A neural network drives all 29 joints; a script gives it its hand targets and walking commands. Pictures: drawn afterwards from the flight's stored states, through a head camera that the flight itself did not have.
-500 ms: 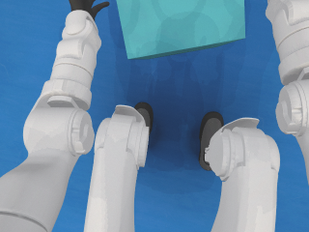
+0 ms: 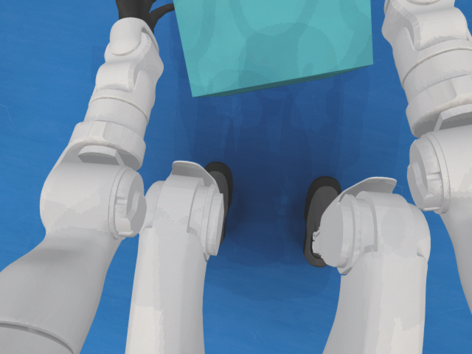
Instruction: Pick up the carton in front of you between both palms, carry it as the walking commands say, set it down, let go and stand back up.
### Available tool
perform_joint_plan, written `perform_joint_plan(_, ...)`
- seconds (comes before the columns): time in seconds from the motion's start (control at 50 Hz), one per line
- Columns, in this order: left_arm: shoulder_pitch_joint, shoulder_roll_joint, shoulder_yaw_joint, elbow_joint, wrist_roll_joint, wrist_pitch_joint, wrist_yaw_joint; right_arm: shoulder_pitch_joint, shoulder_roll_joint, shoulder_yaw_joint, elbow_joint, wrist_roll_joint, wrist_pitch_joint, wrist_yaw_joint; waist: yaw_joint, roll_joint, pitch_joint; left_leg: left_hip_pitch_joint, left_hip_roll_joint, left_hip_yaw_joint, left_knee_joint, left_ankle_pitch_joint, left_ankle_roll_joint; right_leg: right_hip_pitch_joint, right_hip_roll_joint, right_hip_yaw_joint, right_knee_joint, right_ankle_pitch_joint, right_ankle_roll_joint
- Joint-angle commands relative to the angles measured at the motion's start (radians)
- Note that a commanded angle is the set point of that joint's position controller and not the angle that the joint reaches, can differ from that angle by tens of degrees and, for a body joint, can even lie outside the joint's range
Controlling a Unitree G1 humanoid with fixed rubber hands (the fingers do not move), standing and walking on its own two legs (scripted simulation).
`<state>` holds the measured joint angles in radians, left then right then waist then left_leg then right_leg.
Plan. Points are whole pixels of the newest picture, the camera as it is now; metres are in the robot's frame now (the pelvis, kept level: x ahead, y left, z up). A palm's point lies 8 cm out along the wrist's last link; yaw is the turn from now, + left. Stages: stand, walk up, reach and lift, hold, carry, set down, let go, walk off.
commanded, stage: reach and lift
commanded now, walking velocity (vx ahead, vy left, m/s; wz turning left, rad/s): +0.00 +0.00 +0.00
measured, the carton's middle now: (268, 16) +0.53 +0.02 -0.25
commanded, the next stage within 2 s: none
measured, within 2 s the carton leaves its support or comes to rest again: leaves its support in 0.38 s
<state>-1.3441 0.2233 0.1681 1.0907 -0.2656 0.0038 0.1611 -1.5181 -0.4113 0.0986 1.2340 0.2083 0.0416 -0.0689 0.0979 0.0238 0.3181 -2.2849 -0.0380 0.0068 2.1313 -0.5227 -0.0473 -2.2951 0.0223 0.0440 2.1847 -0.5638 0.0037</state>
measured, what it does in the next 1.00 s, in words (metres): rises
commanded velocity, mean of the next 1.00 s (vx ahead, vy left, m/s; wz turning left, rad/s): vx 0.00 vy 0.00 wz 0.00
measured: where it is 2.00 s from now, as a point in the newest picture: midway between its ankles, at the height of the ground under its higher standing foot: (264, 227)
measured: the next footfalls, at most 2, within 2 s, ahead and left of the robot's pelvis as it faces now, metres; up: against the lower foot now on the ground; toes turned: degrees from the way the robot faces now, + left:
none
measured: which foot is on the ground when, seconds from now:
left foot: down 0.00-1.00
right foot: down 0.00-1.00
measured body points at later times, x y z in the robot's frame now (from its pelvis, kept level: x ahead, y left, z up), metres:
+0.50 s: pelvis +0.01 +0.00 +0.00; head +0.35 -0.04 +0.29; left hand +0.52 +0.17 -0.14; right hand +0.56 -0.13 -0.15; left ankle +0.13 +0.13 -0.34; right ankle +0.11 -0.12 -0.34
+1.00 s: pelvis +0.00 +0.00 +0.12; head +0.26 -0.02 +0.49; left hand +0.49 +0.16 +0.05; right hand +0.51 -0.14 +0.05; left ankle +0.13 +0.13 -0.34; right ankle +0.11 -0.12 -0.34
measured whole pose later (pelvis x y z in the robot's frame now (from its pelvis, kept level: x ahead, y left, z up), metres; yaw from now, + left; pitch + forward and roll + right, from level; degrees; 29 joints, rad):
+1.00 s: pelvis +0.00 +0.00 +0.12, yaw -3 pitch +42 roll +1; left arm -0.95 -0.05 0.53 0.61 0.18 0.35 0.07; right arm -1.08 -0.05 -0.37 0.82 -0.20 0.33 -0.05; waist 0.06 -0.02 -0.15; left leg -2.00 -0.10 -0.08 1.75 -0.48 -0.08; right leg -2.00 0.12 0.08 1.77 -0.50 0.05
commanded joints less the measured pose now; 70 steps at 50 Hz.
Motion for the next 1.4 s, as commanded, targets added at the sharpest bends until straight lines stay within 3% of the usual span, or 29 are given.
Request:
perform_joint_plan(0.0,-0.250,-0.027,-0.014,-0.083,0.000,-0.019,-0.004,-0.321,0.030,0.017,-0.098,-0.003,-0.020,0.001,0.020,-0.132,-1.120,0.548,-0.013,0.053,-0.150,0.290,-0.019,0.588,0.005,-0.013,-0.181,0.220,-0.005)
perform_joint_plan(0.04,-0.251,-0.074,0.006,-0.056,0.026,-0.016,-0.006,-0.343,0.068,0.015,-0.098,-0.025,-0.020,0.001,0.018,-0.135,-1.098,0.557,-0.023,0.051,-0.153,0.276,-0.017,0.585,0.012,-0.016,-0.186,0.206,-0.005)
perform_joint_plan(0.06,-0.281,-0.155,-0.002,-0.059,0.039,-0.015,-0.020,-0.375,0.171,0.041,-0.101,-0.024,-0.016,0.016,0.029,-0.147,-1.093,0.557,-0.030,0.054,-0.151,0.270,-0.012,0.584,0.020,-0.018,-0.185,0.199,-0.005)
perform_joint_plan(0.14,-0.537,-0.625,-0.067,-0.125,0.098,0.030,-0.148,-0.489,0.693,0.074,-0.099,-0.069,0.016,0.132,0.015,-0.160,-1.072,0.526,-0.068,0.069,-0.116,0.259,-0.009,0.550,0.061,-0.029,-0.174,0.210,-0.009)
perform_joint_plan(0.2,-0.608,-0.790,-0.071,-0.175,0.128,0.076,-0.230,-0.458,0.882,0.022,-0.119,-0.118,0.043,0.195,-0.008,-0.154,-1.040,0.478,-0.085,0.081,-0.099,0.246,-0.004,0.511,0.081,-0.049,-0.166,0.213,-0.018)
perform_joint_plan(0.24,-0.606,-0.856,-0.071,-0.201,0.139,0.097,-0.259,-0.445,0.954,0.005,-0.162,-0.127,0.055,0.216,-0.004,-0.140,-1.055,0.482,-0.092,0.086,-0.094,0.274,-0.001,0.502,0.089,-0.056,-0.157,0.240,-0.024)
perform_joint_plan(0.32,-0.592,-0.977,-0.122,-0.292,0.104,0.122,-0.283,-0.451,1.079,0.049,-0.296,-0.092,0.067,0.222,0.010,-0.146,-1.246,0.552,-0.102,0.096,-0.077,0.395,0.002,0.605,0.100,-0.064,-0.138,0.367,-0.023)
perform_joint_plan(0.38,-0.586,-1.056,-0.193,-0.404,0.064,0.146,-0.284,-0.487,1.172,0.125,-0.456,-0.048,0.079,0.202,0.023,-0.170,-1.523,0.633,-0.109,0.104,-0.075,0.500,-0.003,0.790,0.110,-0.070,-0.131,0.503,-0.012)
perform_joint_plan(0.44,-0.612,-1.092,-0.279,-0.546,0.047,0.182,-0.280,-0.494,1.246,0.185,-0.611,-0.030,0.116,0.174,0.013,-0.183,-1.785,0.673,-0.115,0.118,-0.099,0.529,-0.011,0.986,0.125,-0.078,-0.146,0.601,0.003)
perform_joint_plan(0.5,-0.612,-1.085,-0.336,-0.662,0.063,0.216,-0.272,-0.429,1.304,0.206,-0.673,-0.050,0.165,0.158,0.008,-0.177,-1.861,0.714,-0.124,0.127,-0.150,0.469,-0.011,1.016,0.144,-0.091,-0.201,0.540,0.011)
perform_joint_plan(0.54,-0.581,-1.093,-0.330,-0.667,0.099,0.243,-0.273,-0.370,1.342,0.185,-0.637,-0.077,0.196,0.162,0.018,-0.167,-1.778,0.706,-0.130,0.130,-0.195,0.387,-0.008,0.936,0.154,-0.098,-0.255,0.427,0.015)
perform_joint_plan(0.62,-0.481,-1.138,-0.221,-0.505,0.215,0.299,-0.293,-0.263,1.388,0.051,-0.437,-0.174,0.243,0.194,0.035,-0.152,-1.427,0.608,-0.126,0.122,-0.301,0.165,0.004,0.709,0.157,-0.104,-0.369,0.154,0.011)
perform_joint_plan(0.68,-0.440,-1.157,-0.135,-0.422,0.296,0.321,-0.310,-0.237,1.371,-0.066,-0.345,-0.252,0.257,0.215,0.029,-0.135,-1.309,0.601,-0.121,0.113,-0.373,0.088,0.010,0.647,0.159,-0.106,-0.436,0.067,0.002)
perform_joint_plan(0.74,-0.433,-1.175,-0.098,-0.399,0.335,0.325,-0.323,-0.233,1.359,-0.138,-0.311,-0.296,0.255,0.227,0.012,-0.114,-1.315,0.643,-0.122,0.105,-0.427,0.088,0.011,0.660,0.162,-0.109,-0.486,0.067,-0.005)
perform_joint_plan(0.82,-0.430,-1.211,-0.117,-0.412,0.341,0.323,-0.333,-0.221,1.374,-0.157,-0.324,-0.312,0.249,0.235,-0.008,-0.080,-1.386,0.727,-0.126,0.099,-0.485,0.122,0.008,0.719,0.165,-0.111,-0.540,0.101,-0.007)
perform_joint_plan(0.92,-0.388,-1.272,-0.204,-0.455,0.304,0.333,-0.343,-0.193,1.430,-0.084,-0.409,-0.281,0.256,0.245,-0.019,-0.054,-1.511,0.853,-0.130,0.092,-0.543,0.181,0.004,0.831,0.167,-0.113,-0.594,0.162,-0.001)
perform_joint_plan(1.04,-0.283,-1.324,-0.316,-0.507,0.248,0.352,-0.346,-0.128,1.497,0.048,-0.526,-0.220,0.278,0.250,-0.022,-0.071,-1.588,0.986,-0.134,0.076,-0.612,0.248,0.001,0.983,0.168,-0.106,-0.662,0.233,0.016)
perform_joint_plan(1.18,-0.141,-1.349,-0.370,-0.513,0.233,0.353,-0.346,0.003,1.545,0.117,-0.568,-0.194,0.281,0.245,-0.025,-0.084,-1.497,1.091,-0.135,0.051,-0.712,0.273,0.002,1.099,0.167,-0.086,-0.768,0.264,0.027)
perform_joint_plan(1.38,0.051,-1.356,-0.355,-0.455,0.273,0.321,-0.347,0.197,1.568,0.097,-0.544,-0.226,0.250,0.228,-0.039,-0.062,-1.299,1.243,-0.128,0.011,-0.901,0.265,0.016,1.284,0.155,-0.037,-0.966,0.280,0.022)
